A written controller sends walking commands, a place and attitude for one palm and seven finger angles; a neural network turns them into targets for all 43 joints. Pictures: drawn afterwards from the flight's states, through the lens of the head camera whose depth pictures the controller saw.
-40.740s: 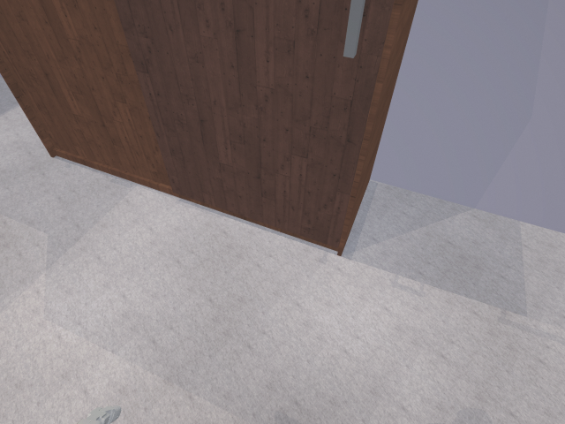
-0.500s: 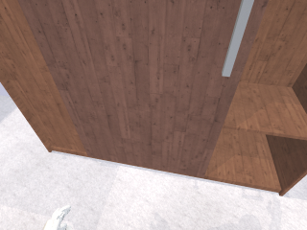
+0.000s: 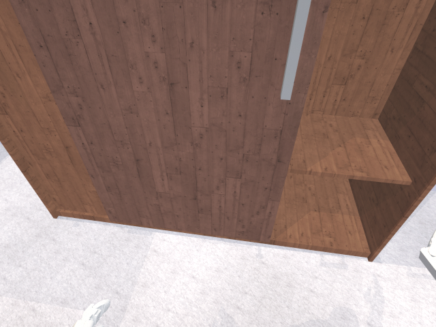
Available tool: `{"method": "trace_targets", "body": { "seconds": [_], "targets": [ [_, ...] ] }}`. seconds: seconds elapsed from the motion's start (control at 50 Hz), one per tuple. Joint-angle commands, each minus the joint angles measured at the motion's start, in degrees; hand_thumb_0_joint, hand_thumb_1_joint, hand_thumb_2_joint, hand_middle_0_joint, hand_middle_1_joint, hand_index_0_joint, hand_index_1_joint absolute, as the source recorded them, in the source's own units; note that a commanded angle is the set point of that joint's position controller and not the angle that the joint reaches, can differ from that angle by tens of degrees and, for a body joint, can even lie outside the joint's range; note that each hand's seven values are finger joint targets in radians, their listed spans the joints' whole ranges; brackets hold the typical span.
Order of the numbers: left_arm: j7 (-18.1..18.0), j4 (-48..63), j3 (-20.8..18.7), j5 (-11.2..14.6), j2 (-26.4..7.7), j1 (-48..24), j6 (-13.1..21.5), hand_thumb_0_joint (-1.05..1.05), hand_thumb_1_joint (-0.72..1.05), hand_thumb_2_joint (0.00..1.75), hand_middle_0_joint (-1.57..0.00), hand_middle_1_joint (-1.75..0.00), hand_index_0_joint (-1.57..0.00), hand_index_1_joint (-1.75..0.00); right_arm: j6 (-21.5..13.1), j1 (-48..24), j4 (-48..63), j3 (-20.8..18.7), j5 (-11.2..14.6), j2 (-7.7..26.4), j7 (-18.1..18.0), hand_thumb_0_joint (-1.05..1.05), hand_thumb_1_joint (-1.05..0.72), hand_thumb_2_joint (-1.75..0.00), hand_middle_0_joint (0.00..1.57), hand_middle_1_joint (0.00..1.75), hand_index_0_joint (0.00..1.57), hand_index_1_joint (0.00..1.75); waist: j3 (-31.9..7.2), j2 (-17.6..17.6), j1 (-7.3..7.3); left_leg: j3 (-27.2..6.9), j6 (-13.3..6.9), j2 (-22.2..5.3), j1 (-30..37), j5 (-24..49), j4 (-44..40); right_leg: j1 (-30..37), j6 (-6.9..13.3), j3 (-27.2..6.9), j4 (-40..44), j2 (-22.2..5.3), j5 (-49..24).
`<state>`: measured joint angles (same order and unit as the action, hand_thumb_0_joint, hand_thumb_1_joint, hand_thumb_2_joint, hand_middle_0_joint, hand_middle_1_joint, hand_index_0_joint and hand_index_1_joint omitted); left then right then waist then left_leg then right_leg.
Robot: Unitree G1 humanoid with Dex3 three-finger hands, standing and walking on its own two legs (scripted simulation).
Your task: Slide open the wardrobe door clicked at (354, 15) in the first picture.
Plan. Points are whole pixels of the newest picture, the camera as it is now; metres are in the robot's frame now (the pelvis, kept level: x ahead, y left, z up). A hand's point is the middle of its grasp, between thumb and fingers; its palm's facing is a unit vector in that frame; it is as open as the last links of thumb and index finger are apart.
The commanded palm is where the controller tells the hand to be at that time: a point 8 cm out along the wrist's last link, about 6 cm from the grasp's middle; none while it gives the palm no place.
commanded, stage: stop stepping back and stand still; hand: right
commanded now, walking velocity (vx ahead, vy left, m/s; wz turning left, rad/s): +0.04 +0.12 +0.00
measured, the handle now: (295, 40) +0.71 -0.17 +0.27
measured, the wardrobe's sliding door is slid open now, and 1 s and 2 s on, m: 0.50 0.50 0.50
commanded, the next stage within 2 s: let the arm hang, fingers relaxed in 0.22 s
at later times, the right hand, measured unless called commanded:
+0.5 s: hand out of the picture +0.18 -0.26 -0.10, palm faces +0.09 +0.93 -0.36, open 7.4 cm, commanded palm none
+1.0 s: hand out of the picture +0.02 -0.26 -0.15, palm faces +0.02 +0.95 -0.30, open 7.3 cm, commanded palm none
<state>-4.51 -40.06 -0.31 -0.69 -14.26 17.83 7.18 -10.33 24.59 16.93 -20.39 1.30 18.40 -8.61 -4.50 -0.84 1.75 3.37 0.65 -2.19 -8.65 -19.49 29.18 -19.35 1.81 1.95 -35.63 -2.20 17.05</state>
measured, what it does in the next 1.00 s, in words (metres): steps on the spot: right foot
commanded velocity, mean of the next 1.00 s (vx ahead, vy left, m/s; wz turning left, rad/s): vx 0.01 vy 0.03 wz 0.00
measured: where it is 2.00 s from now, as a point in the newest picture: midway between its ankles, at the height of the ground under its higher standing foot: outside the picture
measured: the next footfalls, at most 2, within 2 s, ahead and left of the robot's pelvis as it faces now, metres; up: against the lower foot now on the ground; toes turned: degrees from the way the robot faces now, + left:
right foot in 0.02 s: +0.01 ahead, -0.12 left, +0.00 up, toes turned -2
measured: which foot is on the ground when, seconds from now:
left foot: down 0.00-1.00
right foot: up 0.00-0.00, down 0.02-1.00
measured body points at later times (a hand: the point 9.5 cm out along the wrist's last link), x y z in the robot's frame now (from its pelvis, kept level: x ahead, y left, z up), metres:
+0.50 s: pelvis +0.00 -0.03 -0.02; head +0.01 -0.02 +0.43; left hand +0.14 +0.22 -0.14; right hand +0.17 -0.31 -0.07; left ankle -0.03 +0.09 -0.72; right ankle +0.02 -0.13 -0.73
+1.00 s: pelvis -0.03 -0.03 +0.01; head -0.02 -0.03 +0.46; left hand +0.04 +0.24 -0.14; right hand +0.02 -0.31 -0.13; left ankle -0.02 +0.09 -0.73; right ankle -0.03 -0.12 -0.73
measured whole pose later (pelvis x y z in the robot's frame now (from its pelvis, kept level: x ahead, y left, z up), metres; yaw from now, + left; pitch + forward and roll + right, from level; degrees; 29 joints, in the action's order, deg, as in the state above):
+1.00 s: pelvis -0.03 -0.03 +0.01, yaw -2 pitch -2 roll +1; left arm -1.1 -61.0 -0.3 -1.4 -15.0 9.4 -0.9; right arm 0.7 9.1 -60.6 -0.7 -1.1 17.0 -0.1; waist 3.1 0.6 0.1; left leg 0.6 -0.9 1.3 -10.3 -11.5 23.2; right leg -10.3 2.2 0.2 -25.0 1.7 13.3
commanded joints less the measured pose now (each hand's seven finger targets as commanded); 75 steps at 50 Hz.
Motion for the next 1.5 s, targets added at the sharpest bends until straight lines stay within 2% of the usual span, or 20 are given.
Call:
{"method": "trace_targets", "body": {
  "seconds": [0.0,0.06,0.12,0.18,0.24,0.28,0.3,0.32,0.38,0.42,0.46,0.54,0.58,0.6,0.7,0.78,0.84,1.02,1.34,1.48],
  "targets": [
    [-1.0,11.5,-2.7,0.0,-6.8,-10.2,5.0,0.00,0.90,0.90,-0.20,-0.30,-0.20,-0.30,-5.4,-10.5,24.5,-6.3,-0.4,15.0,-1.0,0.00,-0.90,-0.90,0.20,0.30,0.20,0.30,2.8,11.4,-1.33,-2.3,-0.7,0.1,-14.7,-0.6,5.3,11.9,4.5,-13.3,14.3,-8.7,-2.7],
    [-0.6,11.3,-2.0,0.0,-4.2,-9.5,5.6,0.00,0.90,0.90,-0.20,-0.30,-0.20,-0.30,-6.6,-5.7,28.0,-10.5,0.3,17.6,-1.0,0.00,-0.90,-0.90,0.20,0.30,0.20,0.30,2.8,15.0,-1.55,-1.5,0.4,2.7,-10.6,-6.8,13.4,5.9,6.3,-20.6,22.5,-13.1,1.7],
    [0.5,11.4,-1.9,0.3,-4.1,-9.3,6.1,0.00,0.90,0.90,-0.20,-0.30,-0.20,-0.30,-6.1,-0.4,25.9,-11.6,0.3,15.9,-1.3,0.00,-0.90,-0.90,0.20,0.30,0.20,0.30,1.4,15.8,-0.58,-0.6,-0.2,2.3,-3.5,-2.4,4.3,3.4,4.3,-11.9,18.3,-11.3,-2.9],
    [1.3,12.2,-2.5,0.5,-4.2,-8.7,5.6,0.00,0.90,0.90,-0.20,-0.30,-0.20,-0.30,-5.1,4.8,20.6,-11.3,0.5,14.3,-0.8,0.00,-0.90,-0.90,0.20,0.30,0.20,0.30,-0.7,6.3,-1.09,-3.3,-1.9,1.2,2.0,4.7,-6.7,0.9,0.3,-2.8,9.9,-4.8,-1.3],
    [1.5,11.5,-2.7,0.7,-3.8,-7.9,4.4,0.00,0.90,0.90,-0.20,-0.30,-0.20,-0.30,-3.4,7.8,13.9,-10.1,1.9,12.6,-0.5,0.00,-0.90,-0.90,0.20,0.30,0.20,0.30,1.4,-8.0,-1.64,-20.2,-7.6,-9.1,-4.3,1.5,-13.2,-1.8,-1.6,-0.2,-4.1,0.0,2.1],
    [1.4,11.2,-1.8,1.0,-3.4,-8.8,3.7,0.00,0.90,0.90,-0.20,-0.30,-0.20,-0.30,-3.0,3.8,13.6,-8.8,1.7,12.8,-0.5,0.00,-0.90,-0.90,0.20,0.30,0.20,0.30,3.1,-8.8,-1.88,-18.5,-8.7,-10.9,-3.9,10.1,-12.8,-3.3,-1.8,-1.1,-5.8,-0.2,1.7],
    [6.5,-1.9,-4.2,-0.3,-9.4,-10.7,4.0,0.00,0.90,0.90,-0.20,-0.30,-0.20,-0.30,5.9,-1.4,-24.3,11.5,-4.5,4.3,6.6,0.00,-0.90,-0.90,0.20,0.30,0.20,0.30,2.9,-4.2,-4.70,-7.1,-7.7,-14.3,-4.6,37.9,0.9,-8.7,-1.8,-2.2,-10.5,-4.3,-4.2],
    [5.6,-0.9,-4.6,0.2,-6.9,-7.1,0.2,0.00,0.90,0.90,-0.20,-0.30,-0.20,-0.30,9.4,-1.0,-25.1,12.2,-4.0,3.0,7.9,0.00,-0.90,-0.90,0.20,0.30,0.20,0.30,-0.9,-4.6,-4.74,-7.4,-6.5,-9.7,-6.5,34.7,3.9,-2.8,-2.3,-3.4,-7.5,-3.2,-5.3],
    [4.5,0.2,-3.6,-0.5,-10.0,-7.0,-2.9,0.00,0.90,0.90,-0.20,-0.30,-0.20,-0.30,10.8,-1.7,-29.0,15.0,-2.9,-0.4,8.4,0.00,-0.90,-0.90,0.20,0.30,0.20,0.30,-0.6,1.1,-2.43,0.0,-0.5,-1.3,-13.3,10.9,17.0,1.6,4.7,-14.2,4.1,-11.1,-32.0],
    [3.9,0.6,-3.1,-2.1,-12.0,-6.1,-4.0,0.00,0.90,0.90,-0.20,-0.30,-0.20,-0.30,11.0,-7.0,-33.1,15.1,-2.8,0.9,7.8,0.00,-0.90,-0.90,0.20,0.30,0.20,0.30,2.9,1.3,-3.24,-4.0,0.2,1.7,-17.5,-11.6,27.2,2.0,12.0,-25.7,12.3,-17.1,-43.2],
    [3.1,-1.3,-2.9,-2.9,-11.8,-4.6,-4.3,0.00,0.90,0.90,-0.20,-0.30,-0.20,-0.30,11.0,-10.2,-40.3,15.8,-2.6,1.5,7.4,0.00,-0.90,-0.90,0.20,0.30,0.20,0.30,0.5,0.5,-3.92,-7.7,0.4,0.5,-19.3,-13.1,30.3,7.2,13.7,-25.3,11.6,-17.8,-49.7],
    [3.3,-3.0,-1.9,-1.6,-10.0,-13.1,-5.9,0.00,0.90,0.90,-0.20,-0.30,-0.20,-0.30,10.5,-4.0,-54.3,16.4,-2.5,3.4,8.0,0.00,-0.90,-0.90,0.20,0.30,0.20,0.30,-2.7,7.6,1.85,-7.0,-0.4,-0.2,0.2,4.9,3.2,0.1,5.2,-10.3,5.6,-7.5,-25.5],
    [3.5,-4.4,-1.6,-0.3,-3.4,-9.9,-6.9,0.00,0.90,0.90,-0.20,-0.30,-0.20,-0.30,9.4,-5.6,-58.5,16.7,-3.0,6.1,7.8,0.00,-0.90,-0.90,0.20,0.30,0.20,0.30,-1.2,-4.4,-1.30,-25.3,-5.4,-12.7,-1.6,14.6,-9.7,-4.3,-1.4,-2.8,-3.4,3.3,2.3],
    [3.6,-5.7,-1.5,-0.5,-3.2,-8.1,-7.6,0.00,0.90,0.90,-0.20,-0.30,-0.20,-0.30,9.3,-8.5,-59.5,17.3,-2.9,6.4,7.9,0.00,-0.90,-0.90,0.20,0.30,0.20,0.30,0.7,-1.8,-2.39,-27.3,-9.5,-15.9,-7.3,9.3,-13.3,-1.1,-1.7,-2.6,-7.2,3.6,8.4],
    [2.7,-11.2,-3.3,-0.5,-5.9,-4.8,-7.6,0.00,0.90,0.90,-0.20,-0.30,-0.20,-0.30,8.3,-13.6,-64.9,16.0,-2.9,5.3,7.2,0.00,-0.90,-0.90,0.20,0.30,0.20,0.30,0.1,-0.6,-3.89,-17.7,-10.7,-10.8,0.7,31.9,-6.2,1.4,-0.7,-4.5,-2.0,1.1,3.4],
    [2.1,-14.0,-2.7,-0.6,-9.1,-6.1,-6.4,0.00,0.90,0.90,-0.20,-0.30,-0.20,-0.30,8.9,-12.3,-69.1,17.2,-2.0,3.6,7.2,0.00,-0.90,-0.90,0.20,0.30,0.20,0.30,-1.9,1.8,-1.72,-9.1,-3.3,-2.8,-0.7,23.6,-4.3,12.1,1.6,-9.4,9.6,-5.6,-23.3],
    [2.0,-15.8,-2.4,-0.4,-9.2,-7.8,-6.4,0.00,0.90,0.90,-0.20,-0.30,-0.20,-0.30,9.3,-14.1,-72.1,17.4,-2.0,5.2,7.4,0.00,-0.90,-0.90,0.20,0.30,0.20,0.30,-0.4,5.8,-1.59,-8.6,-3.0,-2.9,1.6,21.7,-5.2,10.9,1.4,-9.0,11.7,-5.2,-22.7],
    [3.4,-19.0,-2.7,-0.9,-13.6,-11.1,-6.6,0.00,0.90,0.90,-0.20,-0.30,-0.20,-0.30,9.5,-18.3,-76.0,17.7,-2.4,8.9,8.4,0.00,-0.90,-0.90,0.20,0.30,0.20,0.30,8.0,0.6,-1.61,-10.1,-3.3,-2.6,-2.1,0.1,-13.0,4.7,1.4,-10.8,21.3,-3.8,5.1],
    [3.2,-20.7,-2.1,-0.2,-15.4,-13.4,-5.2,0.00,0.90,0.90,-0.20,-0.30,-0.20,-0.30,8.3,-19.7,-77.4,18.0,-2.1,10.9,8.2,0.00,-0.90,-0.90,0.20,0.30,0.20,0.30,0.5,0.9,-1.85,-8.9,-2.9,-4.5,1.7,18.4,-10.6,13.4,0.9,-9.1,18.6,-4.6,-19.3],
    [3.2,-21.4,-1.7,-0.2,-15.9,-14.6,-5.5,0.00,0.90,0.90,-0.20,-0.30,-0.20,-0.30,8.6,-20.4,-78.2,18.3,-2.0,11.3,8.2,0.00,-0.90,-0.90,0.20,0.30,0.20,0.30,2.1,2.1,-1.93,-9.2,-2.8,-4.7,1.9,15.3,-12.1,13.1,0.6,-9.2,20.1,-4.6,-15.7]
  ]
}}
